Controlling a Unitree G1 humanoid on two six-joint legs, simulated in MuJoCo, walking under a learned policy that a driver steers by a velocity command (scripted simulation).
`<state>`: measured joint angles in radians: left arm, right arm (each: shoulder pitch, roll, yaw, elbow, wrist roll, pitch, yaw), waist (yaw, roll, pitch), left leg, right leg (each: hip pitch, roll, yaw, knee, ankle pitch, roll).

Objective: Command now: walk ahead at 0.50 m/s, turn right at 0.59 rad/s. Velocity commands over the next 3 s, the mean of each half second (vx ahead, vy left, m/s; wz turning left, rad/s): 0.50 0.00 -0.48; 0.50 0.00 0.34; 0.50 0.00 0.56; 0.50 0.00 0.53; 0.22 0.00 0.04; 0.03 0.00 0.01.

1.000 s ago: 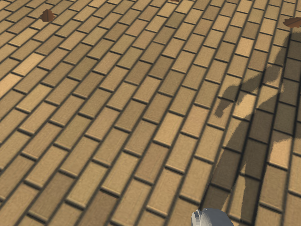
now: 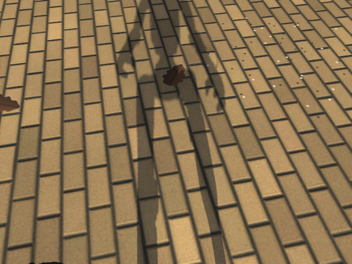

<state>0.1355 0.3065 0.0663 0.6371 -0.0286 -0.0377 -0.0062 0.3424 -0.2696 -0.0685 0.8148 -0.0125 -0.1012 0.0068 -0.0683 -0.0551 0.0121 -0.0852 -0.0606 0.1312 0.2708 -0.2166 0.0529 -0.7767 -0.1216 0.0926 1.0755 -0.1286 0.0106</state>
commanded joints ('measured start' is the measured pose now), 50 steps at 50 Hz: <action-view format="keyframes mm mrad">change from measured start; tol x32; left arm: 1 -48 6 -10 -62 4 -16 -16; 50 -33 35 -11 -33 49 -65 12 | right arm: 1 -88 -140 -24 -75 5 -20 -2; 50 -59 -172 -32 -181 30 40 -16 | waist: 1 23 89 29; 14 204 -93 -443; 50 52 116 -38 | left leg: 1 -61 250 -89 -115 327 121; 11 79 286 63 462 932 10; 13 -628 8 -72 1145 -345 -84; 14 -737 60 -251 1198 -306 -72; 27 -507 180 -152 459 336 -81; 34 -592 121 -143 321 137 13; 37 -157 23 -79 278 153 87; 39 442 393 -911 97 51 365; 50 -193 165 -405 -30 278 207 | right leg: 1 61 -2 -37 -191 162 -8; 7 46 51 -127 -423 74 -62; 11 586 190 -185 -541 15 -173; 14 1233 -211 700 -733 -113 -427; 22 533 -58 137 -855 313 -312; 31 705 -97 -7 -861 148 -218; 37 739 -44 -144 -393 714 -105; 39 105 227 -74 255 -392 13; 50 177 73 -41 -270 30 56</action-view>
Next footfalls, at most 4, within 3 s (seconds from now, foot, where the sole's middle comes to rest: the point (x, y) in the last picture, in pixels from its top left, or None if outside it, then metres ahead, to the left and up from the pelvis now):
0.22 right None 0.30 -0.16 -0.78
0.74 left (165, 227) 0.63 0.02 -0.78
1.22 right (208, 169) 0.89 -0.18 -0.78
1.74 left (130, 143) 1.07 0.17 -0.78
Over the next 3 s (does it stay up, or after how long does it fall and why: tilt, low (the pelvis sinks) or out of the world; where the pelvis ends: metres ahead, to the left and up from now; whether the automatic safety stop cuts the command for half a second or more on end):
stays up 1.31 0.22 -0.01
